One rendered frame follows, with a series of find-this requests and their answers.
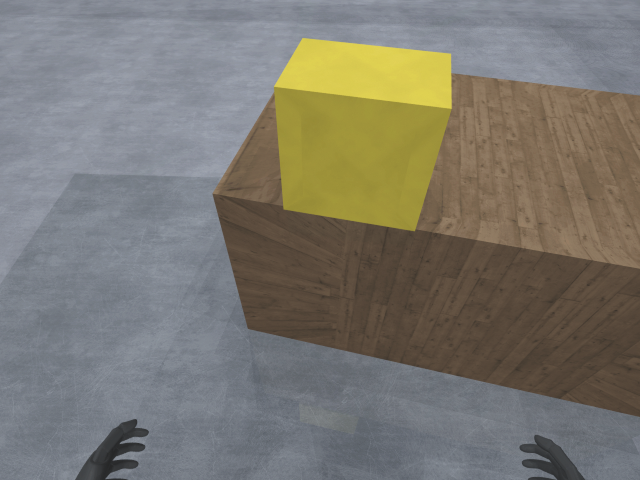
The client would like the pedestal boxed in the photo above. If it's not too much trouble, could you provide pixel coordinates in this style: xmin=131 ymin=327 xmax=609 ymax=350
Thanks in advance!
xmin=212 ymin=73 xmax=640 ymax=417

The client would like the robot left hand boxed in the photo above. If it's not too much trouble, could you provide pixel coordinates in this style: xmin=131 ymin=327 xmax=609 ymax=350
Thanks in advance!
xmin=75 ymin=419 xmax=149 ymax=480

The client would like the carton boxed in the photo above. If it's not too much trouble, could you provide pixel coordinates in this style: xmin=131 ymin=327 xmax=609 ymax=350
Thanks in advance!
xmin=274 ymin=38 xmax=452 ymax=231

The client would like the robot right hand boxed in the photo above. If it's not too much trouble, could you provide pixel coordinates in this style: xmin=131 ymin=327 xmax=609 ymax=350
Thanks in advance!
xmin=520 ymin=435 xmax=585 ymax=480

